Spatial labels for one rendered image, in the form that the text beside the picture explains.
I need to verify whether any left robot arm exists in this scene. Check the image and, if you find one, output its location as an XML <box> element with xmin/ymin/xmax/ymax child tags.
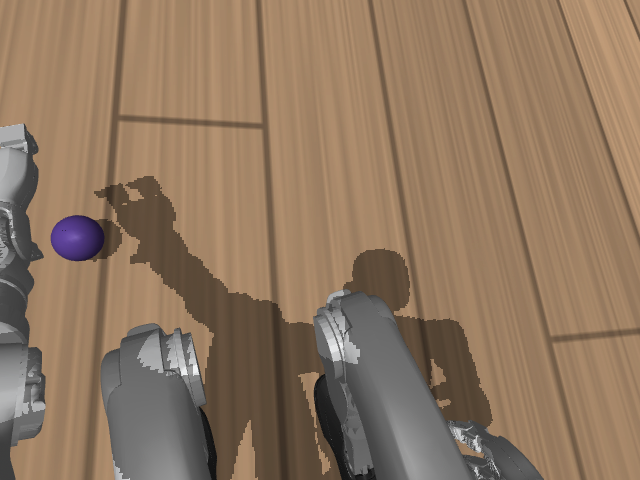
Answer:
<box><xmin>0</xmin><ymin>202</ymin><xmax>46</xmax><ymax>480</ymax></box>

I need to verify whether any left robot hand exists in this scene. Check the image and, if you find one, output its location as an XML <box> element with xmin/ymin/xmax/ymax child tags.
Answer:
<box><xmin>0</xmin><ymin>123</ymin><xmax>44</xmax><ymax>262</ymax></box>

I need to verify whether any left robot foot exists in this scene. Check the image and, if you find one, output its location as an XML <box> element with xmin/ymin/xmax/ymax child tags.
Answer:
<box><xmin>199</xmin><ymin>407</ymin><xmax>217</xmax><ymax>480</ymax></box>

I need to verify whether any right robot hand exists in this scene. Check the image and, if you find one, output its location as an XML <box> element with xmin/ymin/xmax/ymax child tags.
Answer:
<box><xmin>446</xmin><ymin>420</ymin><xmax>544</xmax><ymax>480</ymax></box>

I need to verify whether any ball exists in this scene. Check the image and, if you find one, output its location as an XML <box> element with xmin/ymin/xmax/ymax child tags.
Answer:
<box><xmin>51</xmin><ymin>215</ymin><xmax>105</xmax><ymax>261</ymax></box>

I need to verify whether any right robot foot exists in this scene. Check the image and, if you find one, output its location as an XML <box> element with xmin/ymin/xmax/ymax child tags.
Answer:
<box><xmin>314</xmin><ymin>374</ymin><xmax>376</xmax><ymax>480</ymax></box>

